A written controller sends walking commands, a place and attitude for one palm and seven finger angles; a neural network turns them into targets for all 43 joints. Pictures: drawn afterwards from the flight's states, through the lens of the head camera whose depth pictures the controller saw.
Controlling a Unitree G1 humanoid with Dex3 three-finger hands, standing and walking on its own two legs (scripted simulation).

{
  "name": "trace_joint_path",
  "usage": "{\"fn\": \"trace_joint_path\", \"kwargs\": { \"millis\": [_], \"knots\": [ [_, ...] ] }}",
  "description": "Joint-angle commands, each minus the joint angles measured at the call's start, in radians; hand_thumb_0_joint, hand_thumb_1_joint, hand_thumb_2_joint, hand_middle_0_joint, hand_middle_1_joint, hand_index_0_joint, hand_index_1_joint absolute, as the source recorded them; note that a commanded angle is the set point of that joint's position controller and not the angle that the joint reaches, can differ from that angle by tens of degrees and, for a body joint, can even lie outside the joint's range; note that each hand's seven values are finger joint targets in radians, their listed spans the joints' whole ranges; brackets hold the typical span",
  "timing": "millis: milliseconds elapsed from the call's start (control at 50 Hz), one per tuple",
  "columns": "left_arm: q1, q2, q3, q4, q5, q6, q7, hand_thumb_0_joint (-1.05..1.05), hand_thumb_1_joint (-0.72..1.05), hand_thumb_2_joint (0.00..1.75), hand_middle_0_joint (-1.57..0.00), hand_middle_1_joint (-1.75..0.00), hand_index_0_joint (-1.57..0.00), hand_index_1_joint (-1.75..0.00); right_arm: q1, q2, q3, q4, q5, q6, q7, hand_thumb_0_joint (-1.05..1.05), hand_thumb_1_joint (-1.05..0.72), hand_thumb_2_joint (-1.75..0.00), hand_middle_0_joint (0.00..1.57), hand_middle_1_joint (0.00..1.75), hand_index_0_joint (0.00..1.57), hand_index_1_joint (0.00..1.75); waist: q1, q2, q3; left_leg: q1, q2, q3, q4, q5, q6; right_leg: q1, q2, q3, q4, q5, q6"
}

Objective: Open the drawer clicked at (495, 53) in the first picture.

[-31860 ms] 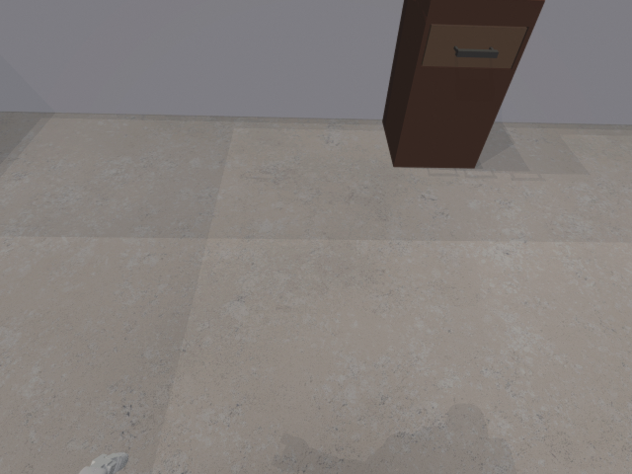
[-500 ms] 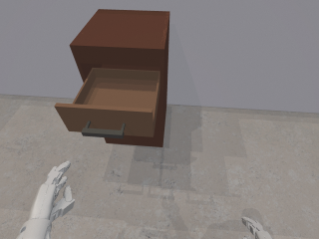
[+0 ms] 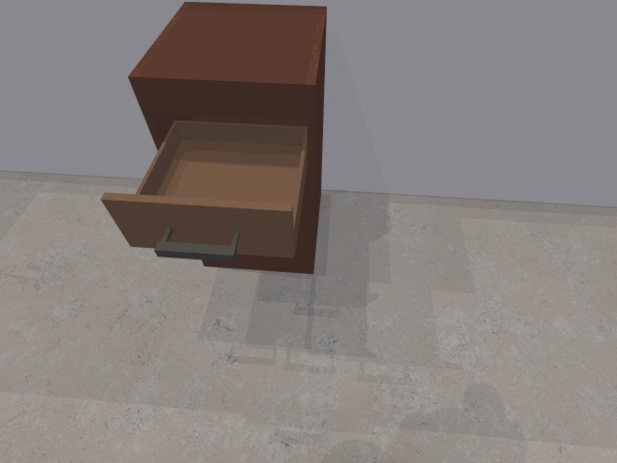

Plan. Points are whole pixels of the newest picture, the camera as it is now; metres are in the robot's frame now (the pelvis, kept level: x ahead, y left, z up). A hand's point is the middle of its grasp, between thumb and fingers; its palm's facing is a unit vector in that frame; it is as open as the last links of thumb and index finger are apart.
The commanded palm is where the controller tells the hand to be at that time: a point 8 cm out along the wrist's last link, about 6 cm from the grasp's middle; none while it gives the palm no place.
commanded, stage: let the arm hang, fingers relaxed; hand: left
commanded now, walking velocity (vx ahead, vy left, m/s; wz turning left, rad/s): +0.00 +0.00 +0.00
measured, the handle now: (199, 242) +0.53 +0.27 -0.16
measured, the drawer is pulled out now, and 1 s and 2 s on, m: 0.30 0.30 0.30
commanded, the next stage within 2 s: look to check the result in 0.48 s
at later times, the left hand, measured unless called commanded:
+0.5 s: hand out of the picture +0.00 +0.16 -0.17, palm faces +0.02 -0.98 -0.20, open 7.3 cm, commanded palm none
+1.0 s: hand out of the picture +0.00 +0.14 -0.17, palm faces +0.03 -0.98 -0.18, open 7.4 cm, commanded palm none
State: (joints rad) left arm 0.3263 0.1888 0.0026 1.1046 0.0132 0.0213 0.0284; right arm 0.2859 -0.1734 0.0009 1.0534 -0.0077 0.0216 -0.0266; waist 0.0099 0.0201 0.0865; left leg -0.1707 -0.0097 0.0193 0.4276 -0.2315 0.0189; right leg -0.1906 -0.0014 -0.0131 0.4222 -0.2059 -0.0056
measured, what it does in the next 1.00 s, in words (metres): stands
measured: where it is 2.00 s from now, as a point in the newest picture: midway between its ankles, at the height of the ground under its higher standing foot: outside the picture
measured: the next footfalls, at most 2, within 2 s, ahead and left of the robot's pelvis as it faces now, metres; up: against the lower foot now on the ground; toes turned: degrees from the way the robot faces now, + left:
none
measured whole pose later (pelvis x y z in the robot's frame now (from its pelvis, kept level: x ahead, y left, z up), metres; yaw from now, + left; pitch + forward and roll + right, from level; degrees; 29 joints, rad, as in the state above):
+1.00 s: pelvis +0.01 -0.02 +0.00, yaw +0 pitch -1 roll +0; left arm 0.28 0.12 0.01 1.14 0.01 -0.01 0.04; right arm 0.29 -0.11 -0.01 1.12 -0.01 0.01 -0.04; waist 0.00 0.01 0.07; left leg -0.15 0.02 0.02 0.40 -0.23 -0.01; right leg -0.18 0.03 -0.02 0.42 -0.21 -0.03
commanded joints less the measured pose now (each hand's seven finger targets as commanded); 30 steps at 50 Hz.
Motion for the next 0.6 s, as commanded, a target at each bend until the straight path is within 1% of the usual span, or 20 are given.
{"fn": "trace_joint_path", "kwargs": {
  "millis": [0,20,40,60,80,100,140,180,200,240,260,280,300,340,400,420,480,500,540,580],
  "knots": [
    [0.019,0.086,0.015,-0.017,-0.001,-0.022,0.006,0.0,0.9,0.9,-0.2,-0.3,-0.2,-0.3,0.07,-0.082,-0.01,-0.004,-0.003,-0.023,-0.009,0.0,-0.9,-0.9,0.2,0.3,0.2,0.3,-0.017,-0.039,-0.022,-0.006,0.098,-0.09,-0.099,0.075,0.024,-0.001,-0.081,0.084,-0.084,0.044,-0.042],
    [0.027,0.08,0.016,-0.012,0.0,-0.023,0.008,0.0,0.9,0.9,-0.2,-0.3,-0.2,-0.3,0.068,-0.08,-0.011,0.0,-0.002,-0.022,-0.009,0.0,-0.9,-0.9,0.2,0.3,0.2,0.3,-0.012,-0.032,-0.008,-0.004,0.097,-0.085,-0.097,0.076,0.025,-0.016,-0.08,0.083,-0.087,0.036,-0.042],
    [0.021,0.082,0.016,-0.007,-0.002,-0.022,0.008,0.0,0.9,0.9,-0.2,-0.3,-0.2,-0.3,0.073,-0.073,-0.009,0.009,-0.003,-0.021,-0.009,0.0,-0.9,-0.9,0.2,0.3,0.2,0.3,-0.014,-0.044,0.002,-0.014,0.096,-0.088,-0.1,0.063,0.025,-0.013,-0.081,0.082,-0.09,0.021,-0.042],
    [0.02,0.078,0.015,-0.002,-0.001,-0.022,0.008,0.0,0.9,0.9,-0.2,-0.3,-0.2,-0.3,0.077,-0.071,-0.009,0.017,-0.004,-0.021,-0.008,0.0,-0.9,-0.9,0.2,0.3,0.2,0.3,-0.014,-0.033,0.011,-0.021,0.092,-0.086,-0.105,0.051,0.024,-0.017,-0.08,0.089,-0.094,0.008,-0.042],
    [0.021,0.077,0.016,0.0,-0.001,-0.023,0.009,0.0,0.9,0.9,-0.2,-0.3,-0.2,-0.3,0.081,-0.065,-0.01,0.021,-0.005,-0.021,-0.008,0.0,-0.9,-0.9,0.2,0.3,0.2,0.3,-0.014,-0.022,0.01,-0.021,0.091,-0.083,-0.104,0.049,0.023,-0.017,-0.081,0.09,-0.095,0.006,-0.044],
    [0.019,0.075,0.018,0.001,-0.002,-0.024,0.009,0.0,0.9,0.9,-0.2,-0.3,-0.2,-0.3,0.086,-0.062,-0.01,0.026,-0.006,-0.022,-0.009,0.0,-0.9,-0.9,0.2,0.3,0.2,0.3,-0.015,-0.029,0.007,-0.02,0.091,-0.084,-0.105,0.051,0.023,-0.013,-0.08,0.089,-0.094,0.007,-0.044],
    [0.019,0.07,0.019,0.006,-0.001,-0.025,0.01,0.0,0.9,0.9,-0.2,-0.3,-0.2,-0.3,0.09,-0.054,-0.011,0.035,-0.006,-0.023,-0.01,0.0,-0.9,-0.9,0.2,0.3,0.2,0.3,-0.014,-0.018,-0.002,-0.013,0.094,-0.082,-0.104,0.059,0.023,-0.013,-0.081,0.084,-0.091,0.012,-0.043],
    [0.014,0.068,0.022,0.005,-0.001,-0.026,0.01,0.0,0.9,0.9,-0.2,-0.3,-0.2,-0.3,0.093,-0.046,-0.011,0.042,-0.006,-0.023,-0.009,0.0,-0.9,-0.9,0.2,0.3,0.2,0.3,-0.012,-0.024,0.006,-0.026,0.089,-0.08,-0.103,0.053,0.021,-0.008,-0.081,0.089,-0.096,0.008,-0.045],
    [0.013,0.063,0.022,0.007,-0.001,-0.026,0.01,0.0,0.9,0.9,-0.2,-0.3,-0.2,-0.3,0.092,-0.042,-0.012,0.044,-0.007,-0.023,-0.01,0.0,-0.9,-0.9,0.2,0.3,0.2,0.3,-0.013,-0.014,0.019,-0.028,0.086,-0.076,-0.104,0.047,0.019,-0.019,-0.08,0.092,-0.098,0.003,-0.045],
    [0.01,0.058,0.024,0.005,-0.001,-0.026,0.011,0.0,0.9,0.9,-0.2,-0.3,-0.2,-0.3,0.102,-0.035,-0.013,0.047,-0.009,-0.022,-0.01,0.0,-0.9,-0.9,0.2,0.3,0.2,0.3,-0.014,-0.013,0.028,-0.033,0.089,-0.077,-0.104,0.043,0.02,-0.026,-0.077,0.087,-0.097,-0.009,-0.047],
    [0.009,0.058,0.026,0.005,-0.001,-0.027,0.011,0.0,0.9,0.9,-0.2,-0.3,-0.2,-0.3,0.103,-0.03,-0.012,0.051,-0.008,-0.024,-0.011,0.0,-0.9,-0.9,0.2,0.3,0.2,0.3,-0.013,0.003,0.029,-0.036,0.088,-0.077,-0.104,0.052,0.02,-0.021,-0.077,0.09,-0.096,0.002,-0.047],
    [0.012,0.056,0.027,0.006,-0.001,-0.028,0.011,0.0,0.9,0.9,-0.2,-0.3,-0.2,-0.3,0.105,-0.026,-0.013,0.05,-0.009,-0.024,-0.012,0.0,-0.9,-0.9,0.2,0.3,0.2,0.3,-0.013,-0.005,0.019,-0.034,0.088,-0.076,-0.102,0.058,0.02,-0.015,-0.077,0.093,-0.096,0.01,-0.048],
    [0.01,0.056,0.027,0.007,-0.002,-0.027,0.01,0.0,0.9,0.9,-0.2,-0.3,-0.2,-0.3,0.105,-0.027,-0.013,0.051,-0.008,-0.024,-0.012,0.0,-0.9,-0.9,0.2,0.3,0.2,0.3,-0.012,0.012,0.025,-0.039,0.085,-0.073,-0.1,0.047,0.018,-0.017,-0.078,0.093,-0.098,0.002,-0.048],
    [0.011,0.053,0.028,0.006,-0.001,-0.027,0.01,0.0,0.9,0.9,-0.2,-0.3,-0.2,-0.3,0.11,-0.023,-0.015,0.05,-0.008,-0.022,-0.012,0.0,-0.9,-0.9,0.2,0.3,0.2,0.3,-0.014,-0.007,0.039,-0.041,0.089,-0.076,-0.102,0.029,0.019,-0.033,-0.077,0.087,-0.102,-0.02,-0.048],
    [0.011,0.048,0.03,0.005,-0.002,-0.029,0.01,0.0,0.9,0.9,-0.2,-0.3,-0.2,-0.3,0.115,-0.023,-0.016,0.051,-0.009,-0.024,-0.014,0.0,-0.9,-0.9,0.2,0.3,0.2,0.3,-0.016,-0.013,0.02,-0.026,0.088,-0.074,-0.096,0.06,0.019,-0.025,-0.075,0.093,-0.097,0.012,-0.05],
    [0.017,0.045,0.03,0.004,-0.001,-0.03,0.011,0.0,0.9,0.9,-0.2,-0.3,-0.2,-0.3,0.114,-0.024,-0.02,0.049,-0.006,-0.024,-0.015,0.0,-0.9,-0.9,0.2,0.3,0.2,0.3,-0.016,-0.003,0.009,-0.016,0.091,-0.074,-0.092,0.064,0.018,-0.029,-0.074,0.094,-0.095,0.014,-0.049],
    [0.013,0.048,0.031,0.004,-0.002,-0.03,0.011,0.0,0.9,0.9,-0.2,-0.3,-0.2,-0.3,0.118,-0.021,-0.019,0.052,-0.007,-0.027,-0.015,0.0,-0.9,-0.9,0.2,0.3,0.2,0.3,-0.016,0.007,0.006,-0.02,0.092,-0.073,-0.096,0.065,0.018,-0.019,-0.076,0.093,-0.094,0.022,-0.05],
    [0.017,0.045,0.031,0.008,-0.002,-0.031,0.011,0.0,0.9,0.9,-0.2,-0.3,-0.2,-0.3,0.117,-0.023,-0.019,0.05,-0.007,-0.028,-0.016,0.0,-0.9,-0.9,0.2,0.3,0.2,0.3,-0.018,-0.014,-0.009,-0.007,0.093,-0.074,-0.095,0.078,0.018,-0.016,-0.075,0.093,-0.091,0.036,-0.05],
    [0.018,0.04,0.031,0.01,-0.002,-0.032,0.012,0.0,0.9,0.9,-0.2,-0.3,-0.2,-0.3,0.12,-0.023,-0.02,0.051,-0.006,-0.027,-0.017,0.0,-0.9,-0.9,0.2,0.3,0.2,0.3,-0.019,-0.017,-0.004,-0.005,0.096,-0.072,-0.09,0.084,0.017,-0.017,-0.076,0.09,-0.093,0.043,-0.049],
    [0.021,0.041,0.031,0.011,-0.002,-0.032,0.012,0.0,0.9,0.9,-0.2,-0.3,-0.2,-0.3,0.116,-0.021,-0.019,0.053,-0.006,-0.027,-0.017,0.0,-0.9,-0.9,0.2,0.3,0.2,0.3,-0.018,-0.006,0.002,-0.007,0.093,-0.07,-0.093,0.082,0.016,-0.018,-0.077,0.092,-0.095,0.041,-0.049]
  ]
}}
